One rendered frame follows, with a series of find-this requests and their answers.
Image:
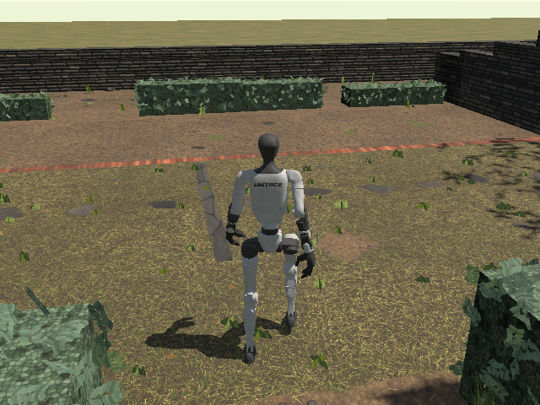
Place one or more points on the left robot forearm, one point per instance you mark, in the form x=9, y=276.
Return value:
x=231, y=221

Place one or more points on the right robot forearm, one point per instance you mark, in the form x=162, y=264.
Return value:
x=304, y=232

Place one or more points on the robot left upper arm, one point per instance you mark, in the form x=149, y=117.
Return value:
x=241, y=180

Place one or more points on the right robot hand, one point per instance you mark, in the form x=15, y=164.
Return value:
x=311, y=261

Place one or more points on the left robot hand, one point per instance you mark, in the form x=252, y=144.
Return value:
x=237, y=233

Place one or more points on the right robot thigh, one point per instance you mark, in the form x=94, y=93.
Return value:
x=290, y=247

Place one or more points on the left robot shin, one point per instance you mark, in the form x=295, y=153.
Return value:
x=249, y=319

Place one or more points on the robot right upper arm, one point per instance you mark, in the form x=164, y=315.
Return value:
x=295, y=178

